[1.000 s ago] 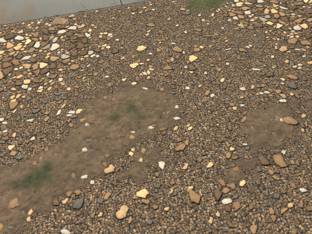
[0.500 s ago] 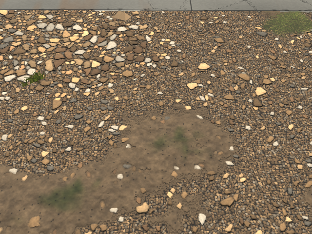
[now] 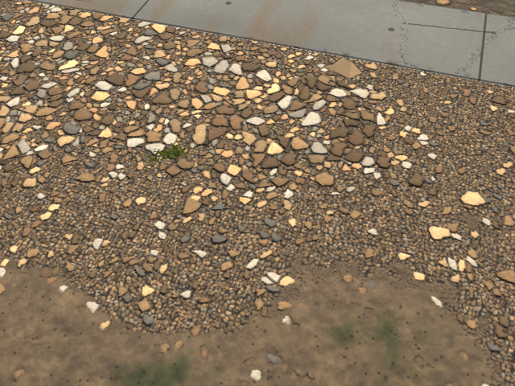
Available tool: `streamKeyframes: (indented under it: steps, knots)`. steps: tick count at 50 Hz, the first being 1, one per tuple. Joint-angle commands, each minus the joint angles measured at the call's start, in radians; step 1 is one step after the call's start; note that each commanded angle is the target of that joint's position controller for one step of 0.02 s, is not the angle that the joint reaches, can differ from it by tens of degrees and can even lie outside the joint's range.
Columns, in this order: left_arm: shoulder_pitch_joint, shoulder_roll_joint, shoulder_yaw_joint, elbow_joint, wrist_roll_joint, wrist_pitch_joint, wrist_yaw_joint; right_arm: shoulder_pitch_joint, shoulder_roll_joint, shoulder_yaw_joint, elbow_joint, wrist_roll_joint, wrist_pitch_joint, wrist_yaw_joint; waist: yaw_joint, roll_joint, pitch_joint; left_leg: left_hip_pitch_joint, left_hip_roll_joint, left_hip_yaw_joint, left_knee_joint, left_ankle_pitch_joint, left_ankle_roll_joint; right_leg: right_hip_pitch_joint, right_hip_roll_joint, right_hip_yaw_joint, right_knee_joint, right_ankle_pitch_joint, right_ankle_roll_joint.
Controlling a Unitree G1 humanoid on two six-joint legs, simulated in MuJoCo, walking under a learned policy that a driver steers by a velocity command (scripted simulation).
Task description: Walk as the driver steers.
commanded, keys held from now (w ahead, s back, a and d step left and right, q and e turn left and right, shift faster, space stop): q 0.14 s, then e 0.86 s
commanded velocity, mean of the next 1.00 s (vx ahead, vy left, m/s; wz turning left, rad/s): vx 0.07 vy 0.00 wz -0.15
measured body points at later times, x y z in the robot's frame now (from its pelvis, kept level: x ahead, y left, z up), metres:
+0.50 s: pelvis +0.13 +0.03 -0.01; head +0.16 +0.04 +0.44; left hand +0.21 +0.32 -0.13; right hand +0.33 -0.20 -0.10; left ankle +0.18 +0.14 -0.74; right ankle +0.12 -0.12 -0.70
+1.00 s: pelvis +0.14 -0.01 +0.00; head +0.17 -0.05 +0.45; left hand +0.32 +0.25 -0.09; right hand +0.24 -0.33 -0.11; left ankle +0.20 +0.15 -0.69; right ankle +0.12 -0.09 -0.74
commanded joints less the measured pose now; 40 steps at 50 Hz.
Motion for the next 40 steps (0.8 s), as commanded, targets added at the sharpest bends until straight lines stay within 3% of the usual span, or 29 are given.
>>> streamKeyframes:
  steps: [1,5,8,10,11,12,13,14,15,16,17,18,19,21,27,29,31,32,33,34,35,36,37,38,40]
  knots:
    - [-0.080,0.171,0.045,-0.053,-0.007,-0.003,0.013,0.016,-0.020,-0.004,-0.079,-0.005,0.003,0.005,-0.030,-0.159,-0.073,-0.032,0.043,0.002,-0.128,0.120,-0.020,0.085,-0.273,0.109,-0.135,0.607,-0.172]
    - [-0.087,0.187,0.048,-0.030,-0.021,0.025,0.026,-0.070,-0.018,-0.003,-0.099,-0.007,0.001,0.035,-0.001,-0.148,-0.089,0.079,0.023,0.053,-0.354,0.313,0.004,0.099,-0.251,-0.011,-0.118,0.553,-0.138]
    - [-0.060,0.212,0.055,-0.008,-0.043,0.036,0.022,-0.121,-0.037,-0.013,-0.133,-0.010,0.004,0.053,0.010,-0.144,-0.084,0.122,0.005,0.061,-0.455,0.251,0.041,0.143,-0.278,-0.007,-0.052,0.541,-0.126]
    - [-0.064,0.222,0.055,0.005,-0.059,0.041,0.017,-0.080,-0.047,-0.023,-0.130,-0.017,-0.002,0.051,-0.032,-0.128,-0.103,0.222,-0.039,0.076,-0.572,0.238,0.083,0.152,-0.271,0.003,0.060,0.608,-0.109]
    - [-0.049,0.199,0.046,0.017,-0.057,0.040,0.013,-0.009,-0.074,-0.036,-0.106,-0.022,-0.007,0.041,-0.068,-0.088,-0.144,0.365,-0.068,0.084,-0.666,0.359,0.112,0.120,-0.229,-0.019,0.177,0.585,-0.078]
    - [-0.004,0.152,0.025,0.017,-0.025,0.032,0.006,0.053,-0.145,-0.050,-0.099,-0.035,-0.009,0.022,-0.080,0.019,-0.225,0.578,0.060,-0.046,-0.655,0.799,0.162,-0.004,-0.166,-0.056,0.350,0.358,-0.016]
    - [0.062,0.051,-0.023,0.004,0.021,0.024,-0.012,0.046,-0.157,-0.024,-0.119,-0.073,-0.012,0.003,-0.034,0.227,-0.350,0.849,0.362,-0.368,-0.579,1.295,0.357,-0.278,-0.052,-0.011,0.651,-0.474,0.064]
    - [0.117,0.092,-0.019,0.054,-0.003,0.036,-0.025,0.038,-0.058,0.012,-0.118,-0.059,-0.012,0.006,-0.047,0.122,-0.489,0.823,0.416,-0.378,-0.561,1.262,0.432,-0.243,-0.082,0.171,0.735,-0.599,0.091]
    - [0.054,0.151,-0.002,0.042,-0.047,0.053,-0.027,0.031,-0.043,0.010,-0.082,-0.043,-0.011,0.020,-0.065,0.093,-0.419,0.732,0.354,-0.313,-0.626,0.973,0.404,-0.280,-0.099,0.170,0.730,-0.546,0.099]
    - [-0.026,0.156,0.001,0.028,-0.051,0.066,-0.016,-0.030,-0.046,0.010,-0.065,-0.037,-0.016,0.025,-0.056,0.054,-0.301,0.645,0.284,-0.254,-0.671,0.779,0.335,-0.310,-0.119,0.157,0.680,-0.508,0.101]
    - [-0.051,0.156,0.003,0.034,-0.040,0.084,0.000,-0.094,-0.038,0.015,-0.060,-0.039,-0.017,0.022,-0.040,0.042,-0.226,0.547,0.253,-0.205,-0.705,0.672,0.287,-0.294,-0.127,0.157,0.620,-0.455,0.111]
    - [-0.020,0.151,0.004,0.051,-0.030,0.103,0.012,-0.140,-0.047,0.014,-0.055,-0.046,-0.017,0.018,-0.008,0.054,-0.189,0.425,0.225,-0.138,-0.735,0.637,0.264,-0.203,-0.118,0.140,0.580,-0.399,0.127]
    - [0.014,0.144,0.004,0.061,-0.027,0.115,0.019,-0.170,-0.069,0.004,-0.050,-0.053,-0.017,0.013,0.013,0.066,-0.171,0.357,0.211,-0.097,-0.757,0.595,0.258,-0.142,-0.100,0.115,0.548,-0.343,0.136]
    - [0.031,0.144,0.010,0.064,-0.027,0.125,0.030,-0.180,-0.095,-0.010,-0.040,-0.052,-0.013,-0.004,0.009,0.080,-0.166,0.337,0.214,-0.059,-0.779,0.513,0.269,-0.121,-0.081,0.077,0.543,-0.278,0.134]
    - [-0.042,0.121,0.018,0.013,-0.026,0.142,0.028,-0.186,-0.078,-0.018,0.010,-0.039,0.004,-0.033,-0.021,0.080,-0.125,0.352,0.267,-0.029,-0.816,0.278,0.273,-0.154,-0.100,0.057,0.493,-0.239,0.082]
    - [-0.026,0.121,0.022,0.009,-0.025,0.142,0.017,-0.201,-0.084,-0.023,0.023,-0.028,0.010,-0.035,-0.007,0.082,-0.129,0.366,0.273,-0.008,-0.788,0.289,0.252,-0.113,-0.092,0.036,0.413,-0.211,0.059]
    - [0.047,0.120,0.029,0.031,-0.019,0.140,0.003,-0.229,-0.088,-0.027,0.035,-0.003,0.019,-0.037,0.040,0.069,-0.135,0.346,0.246,0.048,-0.707,0.279,0.195,-0.009,-0.057,-0.003,0.225,-0.087,0.016]
    - [0.072,0.142,0.038,0.037,-0.009,0.138,-0.001,-0.197,-0.063,-0.025,0.056,0.008,0.024,-0.037,0.042,0.006,-0.107,0.301,0.196,0.103,-0.600,0.184,0.125,0.033,-0.056,0.046,0.100,0.001,-0.024]
    - [0.071,0.247,0.061,0.016,-0.004,0.133,0.013,-0.149,-0.014,-0.017,0.058,-0.016,0.029,-0.034,-0.001,-0.266,-0.073,0.117,0.071,0.220,-0.318,-0.032,0.012,0.100,-0.261,0.370,-0.043,0.231,-0.112]
    - [0.050,0.325,0.070,-0.016,0.016,0.119,0.011,-0.249,-0.021,-0.017,0.004,-0.029,0.023,-0.041,0.027,-0.373,-0.031,-0.065,-0.081,0.129,-0.121,-0.326,-0.033,0.058,-0.419,0.621,-0.103,0.377,-0.293]
    - [0.041,0.298,0.065,-0.026,0.038,0.095,0.006,-0.293,-0.043,-0.024,-0.002,-0.028,0.021,-0.044,0.046,-0.273,-0.059,-0.079,-0.062,0.018,0.013,-0.309,-0.021,0.043,-0.394,0.602,-0.119,0.299,-0.313]
    - [-0.003,0.270,0.059,-0.031,0.026,0.077,0.007,-0.272,-0.061,-0.033,0.011,-0.018,0.021,-0.044,0.012,-0.227,-0.054,-0.086,-0.040,-0.015,0.040,-0.210,-0.006,0.057,-0.333,0.513,-0.102,0.255,-0.255]
    - [-0.053,0.244,0.056,-0.040,0.001,0.073,0.013,-0.236,-0.069,-0.041,0.040,-0.022,0.023,-0.050,-0.014,-0.172,-0.059,-0.092,-0.026,-0.021,0.029,-0.132,-0.007,0.076,-0.285,0.453,-0.081,0.223,-0.199]
    - [-0.076,0.211,0.045,-0.048,-0.020,0.074,0.020,-0.223,-0.081,-0.046,0.054,-0.029,0.024,-0.055,-0.021,-0.174,-0.068,-0.087,-0.020,-0.026,0.019,-0.084,-0.015,0.090,-0.267,0.425,-0.072,0.257,-0.174]
    - [-0.050,0.186,0.036,-0.051,-0.023,0.078,0.031,-0.207,-0.063,-0.045,0.061,-0.024,0.017,-0.052,-0.025,-0.170,-0.114,-0.046,-0.039,-0.024,0.034,-0.020,-0.032,0.122,-0.237,0.392,-0.053,0.366,-0.173]
Velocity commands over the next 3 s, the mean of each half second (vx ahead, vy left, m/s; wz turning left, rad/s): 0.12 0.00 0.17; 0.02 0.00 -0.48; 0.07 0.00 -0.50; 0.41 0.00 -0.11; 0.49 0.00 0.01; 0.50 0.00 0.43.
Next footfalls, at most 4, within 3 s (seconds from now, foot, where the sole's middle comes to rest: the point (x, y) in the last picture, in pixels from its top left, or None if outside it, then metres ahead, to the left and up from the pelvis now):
0.24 left None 0.22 0.14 -0.78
0.64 right None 0.16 -0.10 -0.78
1.16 left None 0.24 0.11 -0.78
1.58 right None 0.14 -0.14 -0.78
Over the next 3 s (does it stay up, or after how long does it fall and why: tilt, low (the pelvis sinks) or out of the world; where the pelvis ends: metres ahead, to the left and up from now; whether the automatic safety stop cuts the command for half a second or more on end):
stays up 0.82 -0.41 -0.01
